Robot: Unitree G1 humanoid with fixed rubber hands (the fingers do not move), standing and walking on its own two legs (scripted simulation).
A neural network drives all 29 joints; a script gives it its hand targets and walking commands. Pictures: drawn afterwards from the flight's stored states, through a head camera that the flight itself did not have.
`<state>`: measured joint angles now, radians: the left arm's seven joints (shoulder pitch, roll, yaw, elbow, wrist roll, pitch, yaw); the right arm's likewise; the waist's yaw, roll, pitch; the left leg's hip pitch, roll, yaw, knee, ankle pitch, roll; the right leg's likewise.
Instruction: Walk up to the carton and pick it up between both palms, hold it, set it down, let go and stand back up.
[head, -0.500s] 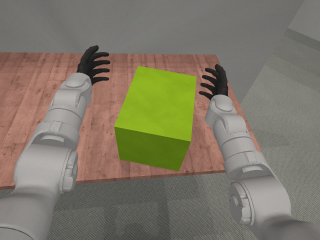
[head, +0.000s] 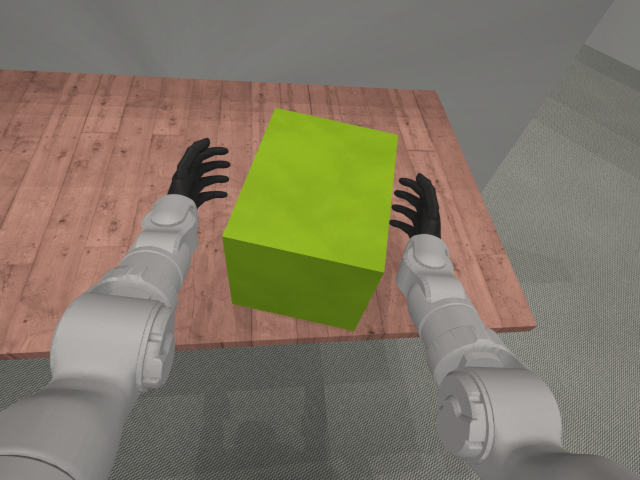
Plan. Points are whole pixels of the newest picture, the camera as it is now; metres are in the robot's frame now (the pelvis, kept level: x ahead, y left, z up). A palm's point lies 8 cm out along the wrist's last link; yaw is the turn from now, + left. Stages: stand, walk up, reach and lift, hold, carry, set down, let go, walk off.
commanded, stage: reach and lift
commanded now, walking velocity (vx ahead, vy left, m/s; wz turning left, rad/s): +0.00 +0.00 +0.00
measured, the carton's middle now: (314, 219) +0.45 -0.01 +0.02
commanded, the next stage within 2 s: none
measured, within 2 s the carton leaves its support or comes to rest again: neither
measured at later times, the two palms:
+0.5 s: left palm (212, 205) +0.45 +0.13 +0.04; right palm (412, 243) +0.39 -0.14 +0.04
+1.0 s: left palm (212, 207) +0.45 +0.13 +0.04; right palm (410, 246) +0.39 -0.14 +0.04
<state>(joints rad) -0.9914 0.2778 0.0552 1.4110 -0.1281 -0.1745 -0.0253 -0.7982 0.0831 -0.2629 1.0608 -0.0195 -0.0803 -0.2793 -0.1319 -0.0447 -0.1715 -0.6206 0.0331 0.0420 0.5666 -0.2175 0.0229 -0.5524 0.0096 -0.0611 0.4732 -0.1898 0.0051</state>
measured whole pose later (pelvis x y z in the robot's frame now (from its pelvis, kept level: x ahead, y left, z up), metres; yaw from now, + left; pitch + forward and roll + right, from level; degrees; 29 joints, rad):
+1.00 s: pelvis +0.03 +0.01 +0.01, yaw +1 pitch +12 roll -2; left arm -0.84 0.07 0.40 1.28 0.32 -0.34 -0.03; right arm -0.65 0.21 -0.62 1.03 -0.41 -0.43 -0.23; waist -0.09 -0.03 -0.08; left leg -0.43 0.01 0.05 0.42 -0.20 0.03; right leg -0.34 0.00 -0.06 0.28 -0.15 0.02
